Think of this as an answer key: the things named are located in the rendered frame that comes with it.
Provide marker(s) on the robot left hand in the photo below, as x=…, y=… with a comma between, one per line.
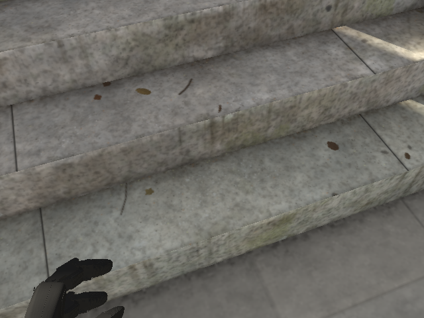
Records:
x=50, y=299

